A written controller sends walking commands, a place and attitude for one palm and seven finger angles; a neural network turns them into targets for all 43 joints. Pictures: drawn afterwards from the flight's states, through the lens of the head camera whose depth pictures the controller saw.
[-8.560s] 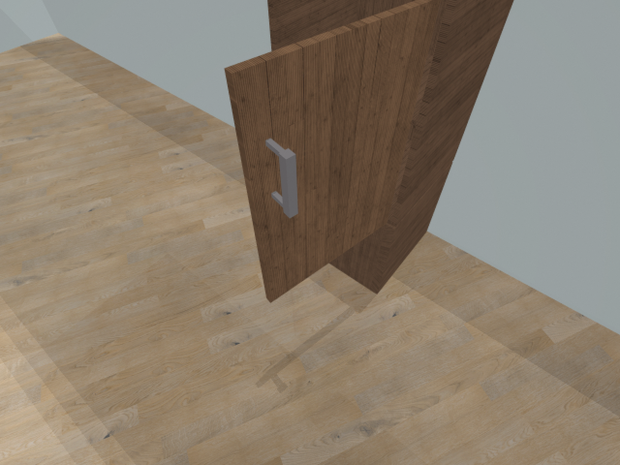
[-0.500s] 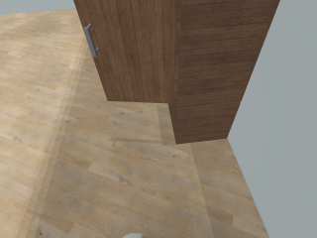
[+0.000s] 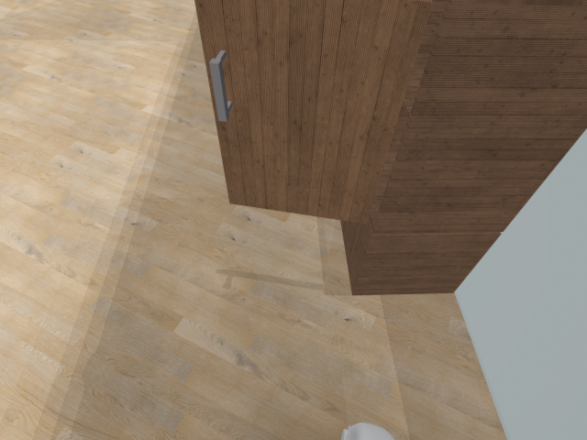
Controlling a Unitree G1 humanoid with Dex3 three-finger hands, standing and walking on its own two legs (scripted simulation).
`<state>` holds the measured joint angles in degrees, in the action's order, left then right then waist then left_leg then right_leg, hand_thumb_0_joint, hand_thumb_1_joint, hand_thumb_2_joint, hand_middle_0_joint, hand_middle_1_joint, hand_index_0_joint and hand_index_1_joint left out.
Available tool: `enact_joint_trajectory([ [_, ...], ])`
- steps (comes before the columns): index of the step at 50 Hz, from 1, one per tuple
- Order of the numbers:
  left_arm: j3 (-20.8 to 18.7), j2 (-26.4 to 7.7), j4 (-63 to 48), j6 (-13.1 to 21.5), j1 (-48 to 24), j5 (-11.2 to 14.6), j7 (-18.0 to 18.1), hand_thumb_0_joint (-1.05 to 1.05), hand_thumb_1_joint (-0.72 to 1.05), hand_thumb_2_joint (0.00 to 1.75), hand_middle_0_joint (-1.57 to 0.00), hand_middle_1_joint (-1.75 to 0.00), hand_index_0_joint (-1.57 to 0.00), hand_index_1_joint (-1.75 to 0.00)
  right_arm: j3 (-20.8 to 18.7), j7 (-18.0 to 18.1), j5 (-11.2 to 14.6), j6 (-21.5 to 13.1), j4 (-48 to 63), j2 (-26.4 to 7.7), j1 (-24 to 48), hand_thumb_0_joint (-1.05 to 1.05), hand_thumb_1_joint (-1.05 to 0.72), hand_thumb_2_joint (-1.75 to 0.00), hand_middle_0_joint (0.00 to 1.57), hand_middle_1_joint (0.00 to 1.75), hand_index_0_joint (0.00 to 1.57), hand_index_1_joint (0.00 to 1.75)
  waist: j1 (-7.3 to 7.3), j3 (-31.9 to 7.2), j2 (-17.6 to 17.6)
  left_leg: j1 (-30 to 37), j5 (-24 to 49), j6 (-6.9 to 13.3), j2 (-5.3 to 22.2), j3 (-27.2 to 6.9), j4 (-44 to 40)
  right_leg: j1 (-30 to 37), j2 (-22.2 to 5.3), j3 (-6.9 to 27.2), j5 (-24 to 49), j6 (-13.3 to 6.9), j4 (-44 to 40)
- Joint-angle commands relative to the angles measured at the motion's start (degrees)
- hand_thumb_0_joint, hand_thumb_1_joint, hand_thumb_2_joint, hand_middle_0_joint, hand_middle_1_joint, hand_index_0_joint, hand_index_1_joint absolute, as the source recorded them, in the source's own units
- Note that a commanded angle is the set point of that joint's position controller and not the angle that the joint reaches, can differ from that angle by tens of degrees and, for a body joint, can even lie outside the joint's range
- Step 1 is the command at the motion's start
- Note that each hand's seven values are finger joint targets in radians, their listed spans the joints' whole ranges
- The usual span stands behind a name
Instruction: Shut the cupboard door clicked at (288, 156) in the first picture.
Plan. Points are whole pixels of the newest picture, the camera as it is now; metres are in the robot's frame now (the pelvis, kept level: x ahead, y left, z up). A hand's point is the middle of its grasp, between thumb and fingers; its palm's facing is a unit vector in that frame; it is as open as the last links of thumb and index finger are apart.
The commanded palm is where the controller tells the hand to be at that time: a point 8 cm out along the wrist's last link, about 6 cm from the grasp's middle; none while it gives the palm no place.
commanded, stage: take the last steps up to it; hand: left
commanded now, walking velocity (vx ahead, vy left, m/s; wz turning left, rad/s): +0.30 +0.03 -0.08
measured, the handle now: (222, 86) +0.74 +0.22 +0.07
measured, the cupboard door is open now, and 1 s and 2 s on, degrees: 78 78 78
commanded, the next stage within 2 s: come to a stop and stand still in 0.50 s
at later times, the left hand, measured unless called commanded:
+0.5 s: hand (215, 361) +0.25 +0.16 -0.15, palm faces +0.03 -0.97 -0.23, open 7.1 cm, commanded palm none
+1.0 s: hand (197, 346) +0.28 +0.20 -0.18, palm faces +0.01 -0.98 -0.22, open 7.3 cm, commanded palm none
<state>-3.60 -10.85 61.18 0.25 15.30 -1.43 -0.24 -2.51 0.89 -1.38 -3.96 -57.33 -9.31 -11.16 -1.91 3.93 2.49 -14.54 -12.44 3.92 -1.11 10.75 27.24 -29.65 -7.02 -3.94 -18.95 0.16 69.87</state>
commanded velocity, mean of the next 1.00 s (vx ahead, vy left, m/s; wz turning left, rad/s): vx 0.04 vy -0.03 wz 0.00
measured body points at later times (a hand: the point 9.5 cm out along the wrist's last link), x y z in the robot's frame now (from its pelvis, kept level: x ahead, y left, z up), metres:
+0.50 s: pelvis +0.18 -0.03 +0.01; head +0.22 -0.04 +0.46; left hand +0.25 +0.21 -0.13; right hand +0.14 -0.25 -0.15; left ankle +0.15 +0.11 -0.66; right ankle +0.17 -0.11 -0.73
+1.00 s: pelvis +0.24 +0.01 +0.00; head +0.29 +0.02 +0.45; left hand +0.29 +0.25 -0.16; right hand +0.34 -0.22 -0.14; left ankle +0.32 +0.11 -0.73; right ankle +0.20 -0.13 -0.67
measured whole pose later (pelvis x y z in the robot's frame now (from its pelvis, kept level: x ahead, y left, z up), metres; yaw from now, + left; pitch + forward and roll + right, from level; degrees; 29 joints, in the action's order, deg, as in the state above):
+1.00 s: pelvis +0.24 +0.01 +0.00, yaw -4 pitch +0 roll -1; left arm -3.9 -11.2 57.4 -3.9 12.4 -0.8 1.2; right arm -1.8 2.3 -1.5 1.3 -57.0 -8.5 -4.3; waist -1.8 5.9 0.1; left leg -20.6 -8.9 1.5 4.3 6.5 29.5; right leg -24.5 -0.9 -0.4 -29.1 2.0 59.7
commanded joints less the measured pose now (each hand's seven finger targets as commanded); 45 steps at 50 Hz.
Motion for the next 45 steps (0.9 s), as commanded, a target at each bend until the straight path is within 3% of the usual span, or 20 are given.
enact_joint_trajectory([
  [1, -0.28, -0.34, -4.14, 0.19, 1.93, -0.14, -0.48, 0.0, 0.9, 0.9, -0.2, -0.3, -0.2, -0.3, -1.05, 0.23, -0.17, -0.42, -0.5, -6.58, -7.37, 0.0, -0.9, -0.9, 0.2, 0.3, 0.2, 0.3, 0.65, -0.02, -5.32, 2.43, 0.43, 6.5, 17.78, -13.72, -20.18, -3.94, -2.07, 2.84, 5.11, 0.06, -7.22],
  [11, 0.02, -1.14, -9.96, 0.93, -9.76, -0.04, -0.8, 0.0, 0.9, 0.9, -0.2, -0.3, -0.2, -0.3, -0.62, -0.11, -0.7, 0.03, -3.47, -7.44, -12.3, 0.0, -0.9, -0.9, 0.2, 0.3, 0.2, 0.3, 2.83, 1.98, -3.58, 8.02, 5.06, 6.89, 17.76, -11.14, -17.35, 2.77, 1.19, -0.31, 4.94, -0.89, -30.87],
  [12, -0.05, -1.61, -9.89, 1.17, -9.6, -0.07, -0.71, 0.0, 0.9, 0.9, -0.2, -0.3, -0.2, -0.3, -0.5, -0.14, -0.72, 0.18, -3.99, -7.08, -12.7, 0.0, -0.9, -0.9, 0.2, 0.3, 0.2, 0.3, 2.77, 2.08, -3.74, 7.78, 6.45, 6.24, 17.19, -10.62, -15.34, 5.05, 1.92, -0.86, 4.34, -1.19, -33.1],
  [14, -0.43, -2.53, -7.99, 1.82, -3.33, -0.23, -0.63, 0.0, 0.9, 0.9, -0.2, -0.3, -0.2, -0.3, -0.18, -0.11, -0.47, 0.33, -4.42, -6.69, -12.51, 0.0, -0.9, -0.9, 0.2, 0.3, 0.2, 0.3, 0.09, -1.37, -2.36, 6.44, 10.86, 3.18, 13.46, -6.69, -5.84, 16.37, 4.13, -2.46, 8.17, -1.96, -40.59],
  [15, -1.13, -5.14, -5.59, 2.5, 3.53, -0.29, -0.34, 0.0, 0.9, 0.9, -0.2, -0.3, -0.2, -0.3, 0.04, -0.26, 0.14, 0.15, -4.13, -5.97, -11.79, 0.0, -0.9, -0.9, 0.2, 0.3, 0.2, 0.3, -2.76, -5.17, 1.17, 0.07, 11.73, 0.84, 9.58, -3.73, 4.62, 28.98, 1.51, 2.7, 10.53, -4.1, -42.3],
  [16, -2.46, -10.27, -3.07, 3.17, 11.84, -0.4, 0.17, 0.0, 0.9, 0.9, -0.2, -0.3, -0.2, -0.3, 0.02, -0.64, 0.77, -0.07, -2.74, -4.37, -12.16, 0.0, -0.9, -0.9, 0.2, 0.3, 0.2, 0.3, -4.86, -10.57, 11.28, -13.34, -1.81, -2.37, 2.94, 0.52, 18.82, 42.68, -11.67, 20.95, 14.56, -9.81, -46.51],
  [17, -2.69, -13.1, -2.32, 2.95, 14.75, 0.62, 0.6, 0.0, 0.9, 0.9, -0.2, -0.3, -0.2, -0.3, -0.1, -0.79, 0.71, 0.44, -1.39, -5.37, -10.8, 0.0, -0.9, -0.9, 0.2, 0.3, 0.2, 0.3, -5.04, -10.09, 13.91, -19.21, -23.51, -3.28, 0.44, -2.5, 33.54, 42.6, -19.59, 30.25, 17.16, -15.47, -53.58],
  [18, -2.58, -9.79, -2.85, 3.42, 10.98, 0.69, 1.25, 0.0, 0.9, 0.9, -0.2, -0.3, -0.2, -0.3, -0.49, -0.64, 0.53, 0.63, -1.76, -6.01, -7.34, 0.0, -0.9, -0.9, 0.2, 0.3, 0.2, 0.3, -4.24, -6.97, 8.19, -22.15, -18.3, -2.81, 3.38, -9.64, 38.97, 38.88, -17.41, 26.74, 21.68, -14.79, -53.6],
  [20, -1.0, -6.36, -3.98, 3.71, 5.52, 0.96, 1.35, 0.0, 0.9, 0.9, -0.2, -0.3, -0.2, -0.3, -0.31, -0.58, 0.67, 1.22, -1.94, -3.36, -5.12, 0.0, -0.9, -0.9, 0.2, 0.3, 0.2, 0.3, -1.07, -3.07, 1.03, -20.59, -11.0, -4.15, 5.85, -10.9, 38.41, 30.38, -13.83, 16.39, 30.4, -11.81, -54.05],
  [21, -0.56, -4.79, -4.19, 4.08, 3.83, 0.95, 1.32, 0.0, 0.9, 0.9, -0.2, -0.3, -0.2, -0.3, -0.06, -0.68, 0.48, 1.76, -2.43, -2.07, -6.66, 0.0, -0.9, -0.9, 0.2, 0.3, 0.2, 0.3, 0.65, -3.52, 1.64, -18.36, -8.44, -4.72, 6.59, -10.8, 36.16, 27.65, -12.12, 11.38, 32.04, -10.47, -55.06],
  [24, -0.32, -2.35, -3.81, 4.76, 2.94, 0.4, 1.28, 0.0, 0.9, 0.9, -0.2, -0.3, -0.2, -0.3, -0.05, -1.14, 0.2, 2.87, -3.39, 0.13, -8.75, 0.0, -0.9, -0.9, 0.2, 0.3, 0.2, 0.3, 2.6, -3.17, 3.52, -13.84, -4.45, -6.0, 6.38, -8.24, 27.76, 22.84, -8.85, 3.8, 33.25, -9.15, -56.66],
  [30, -0.38, -5.81, -1.17, 4.33, 4.07, 0.17, 1.03, 0.0, 0.9, 0.9, -0.2, -0.3, -0.2, -0.3, 0.17, -1.9, 0.37, 2.19, -0.99, -0.46, -2.5, 0.0, -0.9, -0.9, 0.2, 0.3, 0.2, 0.3, 0.82, -2.46, 5.89, -9.56, -2.15, -5.81, 4.02, -5.53, 10.66, 24.31, -8.68, 3.47, 30.83, -8.7, -54.08],
  [33, 0.45, -5.02, -0.46, 3.12, 2.6, 0.58, 1.83, 0.0, 0.9, 0.9, -0.2, -0.3, -0.2, -0.3, 0.62, -0.97, 0.2, 1.46, -2.78, -2.16, -6.5, 0.0, -0.9, -0.9, 0.2, 0.3, 0.2, 0.3, 3.67, -4.43, 2.65, 4.57, 13.02, -5.68, 2.59, -6.16, -3.01, 20.41, -4.43, 0.64, 33.35, -4.5, -44.12],
  [34, 1.12, -3.66, -0.24, 2.68, 4.7, 0.86, 2.12, 0.0, 0.9, 0.9, -0.2, -0.3, -0.2, -0.3, 0.18, -0.44, -0.08, 0.96, -3.48, -5.77, -9.45, 0.0, -0.9, -0.9, 0.2, 0.3, 0.2, 0.3, 3.9, -8.73, -4.47, 12.49, 31.4, -4.08, 8.13, -10.25, -1.89, 17.57, -1.06, -0.88, 23.97, -1.88, -37.98],
  [35, 1.71, -1.6, 0.08, 2.05, 7.69, 1.55, 2.61, 0.0, 0.9, 0.9, -0.2, -0.3, -0.2, -0.3, -0.23, 0.45, 0.16, 1.05, -3.36, -9.22, -9.99, 0.0, -0.9, -0.9, 0.2, 0.3, 0.2, 0.3, 3.09, -12.03, -11.37, 17.36, 50.94, 0.7, 17.66, -18.95, 0.61, 12.98, 1.88, -1.9, 4.44, 0.67, -35.67],
  [36, 2.06, -1.23, 0.68, 1.18, 9.08, 1.64, 2.99, 0.0, 0.9, 0.9, -0.2, -0.3, -0.2, -0.3, -0.35, 1.08, 0.61, 1.85, -3.4, -10.38, -9.45, 0.0, -0.9, -0.9, 0.2, 0.3, 0.2, 0.3, 3.19, -12.58, -13.28, 15.1, 57.34, 4.97, 22.2, -20.23, -1.72, 15.05, 2.98, -0.54, -12.98, 1.39, -30.73],
  [37, 2.0, -1.64, 0.1, 0.27, 9.07, 1.16, 3.16, 0.0, 0.9, 0.9, -0.2, -0.3, -0.2, -0.3, -0.54, 1.37, 0.45, 2.53, -2.5, -11.07, -7.58, 0.0, -0.9, -0.9, 0.2, 0.3, 0.2, 0.3, 2.92, -7.43, -10.19, 9.43, 51.29, 6.34, 22.81, -18.83, -3.65, 15.0, 3.66, 0.55, -17.75, 1.05, -25.3],
  [39, 1.43, -3.07, 0.29, -1.8, 7.03, 0.92, 2.97, 0.0, 0.9, 0.9, -0.2, -0.3, -0.2, -0.3, -0.31, 2.67, 0.35, 3.42, -1.8, -10.55, -4.18, 0.0, -0.9, -0.9, 0.2, 0.3, 0.2, 0.3, 2.77, -3.96, -15.65, 5.12, 54.58, 6.88, 22.82, -20.69, -5.57, 11.5, 3.16, 2.72, -16.98, 1.73, -17.56],
  [42, -0.06, -4.67, -1.85, -2.97, 5.57, 0.77, 2.53, 0.0, 0.9, 0.9, -0.2, -0.3, -0.2, -0.3, -1.35, 3.24, 0.31, 4.52, -0.09, -11.36, -2.54, 0.0, -0.9, -0.9, 0.2, 0.3, 0.2, 0.3, 2.83, -5.32, -10.38, 5.62, 49.38, 8.88, 23.37, -19.61, -4.29, 6.99, 4.01, 4.99, -14.42, 1.28, -8.95],
  [45, -1.08, -4.04, -4.03, -3.8, 4.73, 0.63, 1.92, 0.0, 0.9, 0.9, -0.2, -0.3, -0.2, -0.3, -2.35, 3.14, 0.2, 4.85, 1.45, -12.18, 0.21, 0.0, -0.9, -0.9, 0.2, 0.3, 0.2, 0.3, 2.25, -10.17, -7.38, 5.78, 33.41, 8.51, 23.16, -18.17, -5.61, 4.63, 4.86, 5.96, -10.85, 1.88, -4.37],
])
